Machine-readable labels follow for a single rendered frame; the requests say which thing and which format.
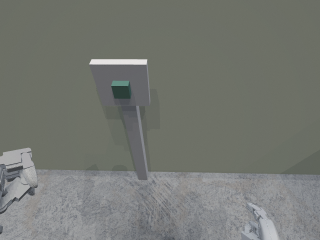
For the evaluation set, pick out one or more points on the right robot hand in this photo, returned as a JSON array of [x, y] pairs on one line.
[[264, 230]]

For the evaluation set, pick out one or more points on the panel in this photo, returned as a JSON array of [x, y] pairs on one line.
[[104, 72]]

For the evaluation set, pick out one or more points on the left robot hand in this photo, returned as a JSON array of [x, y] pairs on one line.
[[17, 167]]

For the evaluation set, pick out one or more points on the button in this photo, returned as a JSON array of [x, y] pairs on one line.
[[121, 89]]

